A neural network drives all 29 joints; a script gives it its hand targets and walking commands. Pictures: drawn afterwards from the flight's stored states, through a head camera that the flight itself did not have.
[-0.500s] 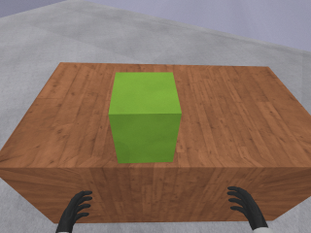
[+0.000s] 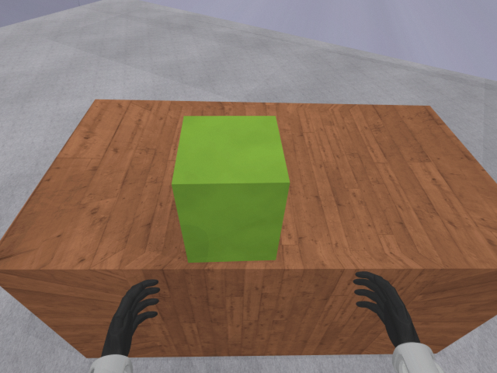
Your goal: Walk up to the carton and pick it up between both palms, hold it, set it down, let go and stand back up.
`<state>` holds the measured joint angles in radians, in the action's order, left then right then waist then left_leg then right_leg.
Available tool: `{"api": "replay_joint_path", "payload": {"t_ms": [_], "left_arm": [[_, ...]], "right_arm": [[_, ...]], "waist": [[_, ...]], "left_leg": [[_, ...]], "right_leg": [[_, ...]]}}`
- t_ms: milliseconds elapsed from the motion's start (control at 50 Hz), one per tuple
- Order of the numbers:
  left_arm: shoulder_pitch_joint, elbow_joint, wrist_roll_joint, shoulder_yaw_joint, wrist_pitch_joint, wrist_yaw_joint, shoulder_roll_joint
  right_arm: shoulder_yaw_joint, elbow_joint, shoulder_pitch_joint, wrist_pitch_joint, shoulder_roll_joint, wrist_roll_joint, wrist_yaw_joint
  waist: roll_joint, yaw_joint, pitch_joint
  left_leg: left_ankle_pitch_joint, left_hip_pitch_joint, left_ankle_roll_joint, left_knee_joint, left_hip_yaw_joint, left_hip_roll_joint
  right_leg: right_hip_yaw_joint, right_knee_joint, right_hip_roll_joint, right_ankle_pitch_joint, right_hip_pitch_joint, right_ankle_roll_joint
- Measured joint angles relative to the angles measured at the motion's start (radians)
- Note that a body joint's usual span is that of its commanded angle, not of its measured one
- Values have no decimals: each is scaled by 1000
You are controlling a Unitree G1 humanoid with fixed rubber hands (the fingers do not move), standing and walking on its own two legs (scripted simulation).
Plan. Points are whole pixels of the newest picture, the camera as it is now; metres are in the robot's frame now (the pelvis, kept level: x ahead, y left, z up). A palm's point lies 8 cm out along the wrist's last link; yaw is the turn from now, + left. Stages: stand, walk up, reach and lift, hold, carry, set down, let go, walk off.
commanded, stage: reach and lift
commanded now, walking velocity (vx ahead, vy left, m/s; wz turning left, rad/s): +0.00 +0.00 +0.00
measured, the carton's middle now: (231, 190) +0.51 +0.03 +0.00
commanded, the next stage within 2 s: none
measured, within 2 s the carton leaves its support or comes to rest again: neither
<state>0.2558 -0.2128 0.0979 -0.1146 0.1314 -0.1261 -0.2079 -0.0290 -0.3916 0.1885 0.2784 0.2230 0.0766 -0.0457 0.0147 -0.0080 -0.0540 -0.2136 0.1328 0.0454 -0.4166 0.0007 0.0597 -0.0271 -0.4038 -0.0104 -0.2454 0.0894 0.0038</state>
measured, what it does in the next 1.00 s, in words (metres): stands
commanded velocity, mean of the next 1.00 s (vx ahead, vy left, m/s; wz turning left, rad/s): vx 0.00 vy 0.00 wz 0.00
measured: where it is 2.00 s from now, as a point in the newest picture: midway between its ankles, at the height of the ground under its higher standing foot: outside the picture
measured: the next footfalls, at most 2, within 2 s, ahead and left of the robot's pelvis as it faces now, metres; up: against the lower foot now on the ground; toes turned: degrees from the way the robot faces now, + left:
none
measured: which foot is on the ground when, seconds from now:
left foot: down 0.00-1.00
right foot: down 0.00-1.00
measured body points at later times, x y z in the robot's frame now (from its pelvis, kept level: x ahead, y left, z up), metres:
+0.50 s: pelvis +0.01 +0.00 +0.00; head +0.01 +0.00 +0.45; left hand +0.31 +0.20 +0.05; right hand +0.29 -0.22 +0.05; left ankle +0.01 +0.15 -0.74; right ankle -0.01 -0.12 -0.74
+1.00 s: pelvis +0.01 +0.00 +0.00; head +0.01 +0.00 +0.45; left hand +0.38 +0.19 +0.10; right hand +0.38 -0.20 +0.09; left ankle +0.01 +0.15 -0.74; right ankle -0.01 -0.12 -0.74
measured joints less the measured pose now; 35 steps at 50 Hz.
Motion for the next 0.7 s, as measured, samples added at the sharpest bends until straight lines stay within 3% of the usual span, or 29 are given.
{"api": "replay_joint_path", "payload": {"t_ms": [280, 700], "left_arm": [[-186, 53, 19, 29, -224, -16, 1], [-454, 64, 22, 151, -490, -4, 2]], "right_arm": [[0, 125, -45, -165, 0, 16, 21], [0, 126, -333, -340, 0, 71, 88]], "waist": [[0, 0, 0], [0, 0, 0]], "left_leg": [[-1, -4, 2, 9, 0, 0], [-1, -8, 5, 19, 0, 0]], "right_leg": [[0, 0, 0, -5, 0, -1], [0, 1, 0, -10, 0, -2]]}}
